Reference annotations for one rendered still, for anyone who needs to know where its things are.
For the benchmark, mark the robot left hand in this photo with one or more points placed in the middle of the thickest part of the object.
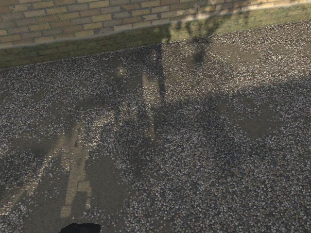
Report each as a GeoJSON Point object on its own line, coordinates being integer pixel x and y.
{"type": "Point", "coordinates": [81, 228]}

